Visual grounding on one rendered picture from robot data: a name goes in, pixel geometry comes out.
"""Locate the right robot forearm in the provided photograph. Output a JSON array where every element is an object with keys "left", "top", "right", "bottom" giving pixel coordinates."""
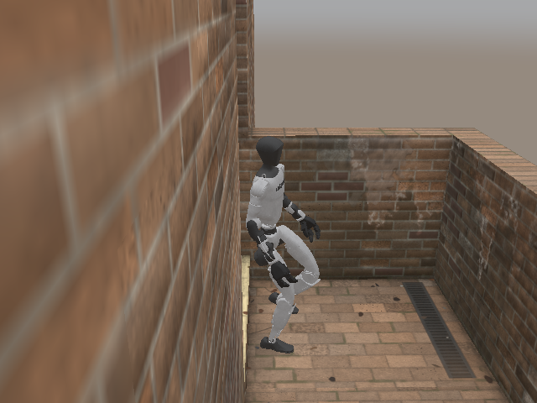
[{"left": 247, "top": 220, "right": 279, "bottom": 265}]

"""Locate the robot right upper arm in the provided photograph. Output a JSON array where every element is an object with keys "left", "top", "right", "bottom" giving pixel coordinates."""
[{"left": 246, "top": 179, "right": 269, "bottom": 229}]

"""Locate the left robot forearm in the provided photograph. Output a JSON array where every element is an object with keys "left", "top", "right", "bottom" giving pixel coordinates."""
[{"left": 283, "top": 194, "right": 305, "bottom": 222}]

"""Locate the left robot foot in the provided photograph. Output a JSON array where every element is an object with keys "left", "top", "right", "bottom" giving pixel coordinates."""
[{"left": 268, "top": 292, "right": 299, "bottom": 314}]

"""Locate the robot right hand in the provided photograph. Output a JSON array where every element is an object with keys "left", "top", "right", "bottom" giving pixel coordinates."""
[{"left": 271, "top": 261, "right": 298, "bottom": 288}]

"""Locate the left robot thigh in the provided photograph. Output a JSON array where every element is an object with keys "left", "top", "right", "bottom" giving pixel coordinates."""
[{"left": 278, "top": 225, "right": 320, "bottom": 284}]

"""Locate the robot left hand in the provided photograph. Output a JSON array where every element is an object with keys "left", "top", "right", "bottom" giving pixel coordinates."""
[{"left": 300, "top": 215, "right": 320, "bottom": 243}]

